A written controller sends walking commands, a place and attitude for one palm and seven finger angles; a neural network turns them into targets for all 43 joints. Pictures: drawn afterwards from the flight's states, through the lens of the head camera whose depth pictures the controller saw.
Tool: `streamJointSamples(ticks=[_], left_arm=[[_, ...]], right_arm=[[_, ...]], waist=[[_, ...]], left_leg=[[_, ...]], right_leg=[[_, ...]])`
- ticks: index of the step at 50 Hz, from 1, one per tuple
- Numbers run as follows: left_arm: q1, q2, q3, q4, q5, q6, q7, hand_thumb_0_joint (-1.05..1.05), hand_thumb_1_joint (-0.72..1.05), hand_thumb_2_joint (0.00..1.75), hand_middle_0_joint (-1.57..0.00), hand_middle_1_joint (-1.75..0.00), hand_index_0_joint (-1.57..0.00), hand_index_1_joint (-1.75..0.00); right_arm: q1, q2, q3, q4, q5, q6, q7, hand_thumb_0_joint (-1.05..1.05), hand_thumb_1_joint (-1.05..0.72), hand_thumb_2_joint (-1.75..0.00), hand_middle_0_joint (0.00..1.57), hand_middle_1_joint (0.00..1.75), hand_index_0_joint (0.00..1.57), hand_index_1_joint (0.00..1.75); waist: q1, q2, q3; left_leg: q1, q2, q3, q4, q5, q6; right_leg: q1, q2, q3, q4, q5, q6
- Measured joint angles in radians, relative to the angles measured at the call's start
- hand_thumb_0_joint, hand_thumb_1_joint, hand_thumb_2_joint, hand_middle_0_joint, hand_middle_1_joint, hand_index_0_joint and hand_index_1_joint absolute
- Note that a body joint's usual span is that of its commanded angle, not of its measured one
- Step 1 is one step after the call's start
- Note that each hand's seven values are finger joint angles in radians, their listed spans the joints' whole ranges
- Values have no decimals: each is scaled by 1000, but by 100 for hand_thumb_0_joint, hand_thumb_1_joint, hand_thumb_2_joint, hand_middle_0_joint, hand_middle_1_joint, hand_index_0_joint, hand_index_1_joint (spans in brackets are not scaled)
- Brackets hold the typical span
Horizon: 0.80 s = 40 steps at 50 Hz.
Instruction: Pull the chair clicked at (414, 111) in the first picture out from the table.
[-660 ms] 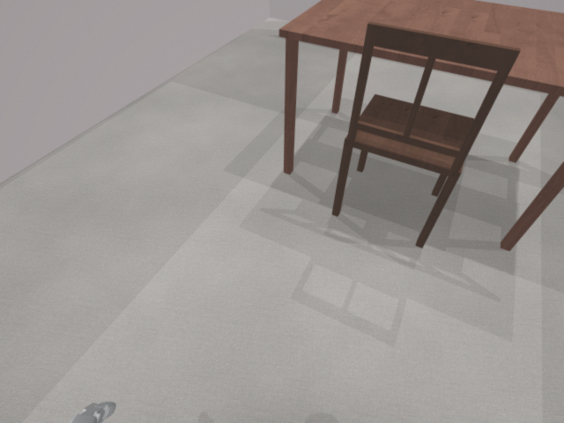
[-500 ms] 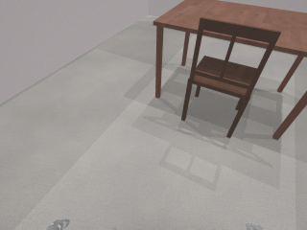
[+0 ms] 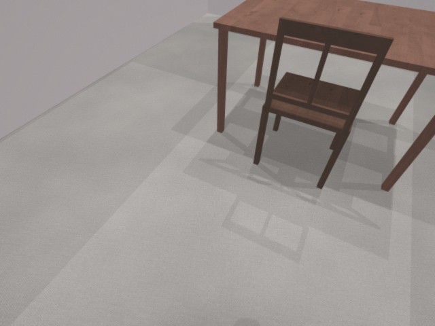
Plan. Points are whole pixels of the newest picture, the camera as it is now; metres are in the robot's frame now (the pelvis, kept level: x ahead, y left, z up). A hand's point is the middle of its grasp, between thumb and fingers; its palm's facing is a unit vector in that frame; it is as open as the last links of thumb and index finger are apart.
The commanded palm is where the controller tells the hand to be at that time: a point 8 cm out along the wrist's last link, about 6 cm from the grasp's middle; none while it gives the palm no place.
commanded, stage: stand and wait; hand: left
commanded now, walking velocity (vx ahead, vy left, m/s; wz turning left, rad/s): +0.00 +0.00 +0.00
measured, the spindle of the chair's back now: (317, 75) +1.13 -0.39 -0.10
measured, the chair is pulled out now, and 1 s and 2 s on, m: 0.00 0.00 0.00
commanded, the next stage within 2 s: look at it before walking up in 0.16 s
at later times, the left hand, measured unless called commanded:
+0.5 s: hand out of the picture +0.08 +0.24 -0.15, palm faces -0.03 -0.94 -0.33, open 7.4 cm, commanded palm none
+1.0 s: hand out of the picture +0.07 +0.23 -0.16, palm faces -0.02 -0.95 -0.32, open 7.4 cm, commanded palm none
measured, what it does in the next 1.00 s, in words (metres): stands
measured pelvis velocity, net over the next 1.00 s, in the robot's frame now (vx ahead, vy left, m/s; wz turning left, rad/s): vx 0.02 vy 0.00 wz -0.01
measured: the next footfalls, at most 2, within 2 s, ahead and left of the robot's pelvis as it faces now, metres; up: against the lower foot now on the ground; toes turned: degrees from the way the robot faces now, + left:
right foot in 1.58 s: +0.37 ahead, -0.13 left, +0.00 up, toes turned -15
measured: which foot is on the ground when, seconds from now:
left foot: down 0.00-1.00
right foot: down 0.00-1.00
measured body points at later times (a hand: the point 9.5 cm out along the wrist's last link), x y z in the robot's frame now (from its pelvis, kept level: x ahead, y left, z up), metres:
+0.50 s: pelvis +0.00 +0.00 +0.00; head +0.00 +0.00 +0.45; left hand +0.08 +0.29 -0.13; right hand +0.07 -0.30 -0.13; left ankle +0.01 +0.12 -0.74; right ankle +0.01 -0.12 -0.74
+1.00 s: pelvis +0.02 +0.00 +0.00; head +0.01 -0.01 +0.45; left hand +0.07 +0.28 -0.14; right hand +0.08 -0.29 -0.14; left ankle +0.01 +0.12 -0.74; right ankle +0.01 -0.12 -0.74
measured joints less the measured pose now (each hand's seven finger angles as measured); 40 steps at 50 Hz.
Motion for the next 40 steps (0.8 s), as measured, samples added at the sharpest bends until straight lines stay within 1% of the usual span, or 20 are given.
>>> streamJointSamples(ticks=[17, 40], left_arm=[[-35, -1, 1, 3, 2, -6, 0, 0, 90, 89, -20, -30, -20, -30], [-27, -1, 1, 18, 2, -7, 0, 0, 90, 89, -20, -30, -20, -30]], right_arm=[[-19, 9, 2, 9, 0, -9, 1, 1, -91, -90, 21, 30, 20, 30], [-38, 6, 2, 13, 2, -10, -1, 1, -91, -90, 21, 30, 20, 30]], waist=[[-1, 0, -9], [6, 0, 2]], left_leg=[[9, 0, 2, -28, 16, -1], [29, 3, 1, -53, 18, -4]], right_leg=[[5, -1, 2, -21, 13, 0], [23, 3, 2, -44, 14, -3]])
